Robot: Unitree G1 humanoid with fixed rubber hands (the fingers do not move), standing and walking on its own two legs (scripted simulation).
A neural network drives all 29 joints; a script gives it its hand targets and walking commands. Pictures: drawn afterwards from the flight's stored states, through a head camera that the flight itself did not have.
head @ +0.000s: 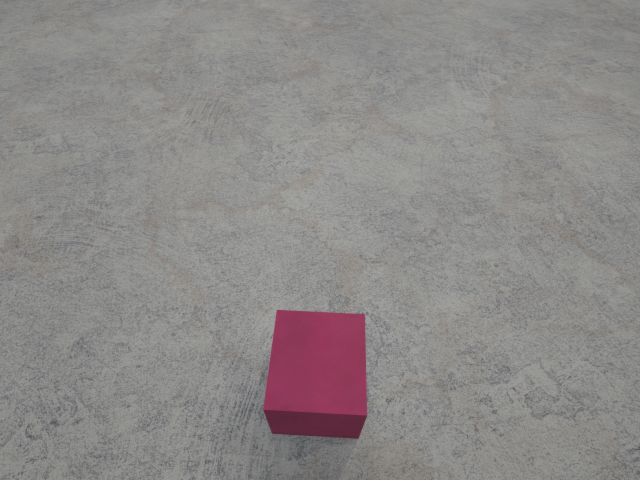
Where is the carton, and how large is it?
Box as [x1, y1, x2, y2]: [263, 310, 366, 438]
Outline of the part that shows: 277,310 263,408 272,433 358,438 366,416 364,314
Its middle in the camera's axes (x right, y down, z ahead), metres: -0.01 +0.40 +1.13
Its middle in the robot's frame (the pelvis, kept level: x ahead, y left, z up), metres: +0.46 +0.00 -0.66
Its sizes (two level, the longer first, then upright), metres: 0.272 0.253 0.249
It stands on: the floor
